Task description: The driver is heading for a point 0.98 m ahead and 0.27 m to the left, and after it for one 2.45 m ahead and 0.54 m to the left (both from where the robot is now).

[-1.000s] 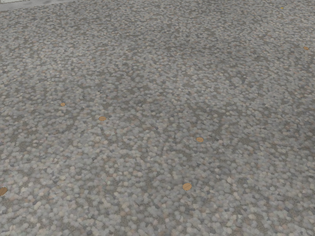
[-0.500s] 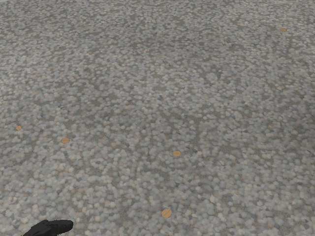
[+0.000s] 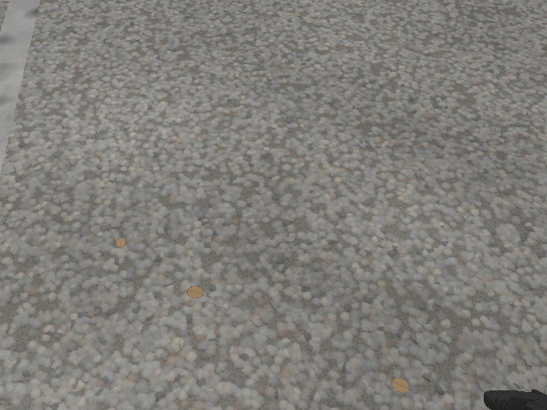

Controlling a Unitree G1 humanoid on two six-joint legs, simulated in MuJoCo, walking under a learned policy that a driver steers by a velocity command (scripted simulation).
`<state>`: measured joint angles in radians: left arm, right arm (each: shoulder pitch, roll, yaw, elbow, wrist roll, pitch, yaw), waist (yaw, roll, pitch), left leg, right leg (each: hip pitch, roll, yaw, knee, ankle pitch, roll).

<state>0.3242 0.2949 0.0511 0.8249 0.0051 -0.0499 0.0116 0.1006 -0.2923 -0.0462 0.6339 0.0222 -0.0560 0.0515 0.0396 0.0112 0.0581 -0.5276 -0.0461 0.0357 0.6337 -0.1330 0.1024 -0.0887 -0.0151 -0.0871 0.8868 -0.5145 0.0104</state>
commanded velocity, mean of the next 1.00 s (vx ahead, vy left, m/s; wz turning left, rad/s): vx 0.50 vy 0.00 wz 0.58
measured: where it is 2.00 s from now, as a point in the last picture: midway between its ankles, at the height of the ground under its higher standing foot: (152, 201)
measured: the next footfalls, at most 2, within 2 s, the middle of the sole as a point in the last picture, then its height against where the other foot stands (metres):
right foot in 0.42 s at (339, 406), level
left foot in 0.94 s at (192, 336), level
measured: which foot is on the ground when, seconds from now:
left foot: down 0.00-0.44, up 0.46-0.92, down 0.94-1.00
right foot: up 0.00-0.40, down 0.42-0.94, up 0.96-1.00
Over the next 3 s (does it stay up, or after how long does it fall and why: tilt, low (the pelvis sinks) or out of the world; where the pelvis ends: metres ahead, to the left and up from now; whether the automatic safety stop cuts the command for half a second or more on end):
stays up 1.57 0.49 0.01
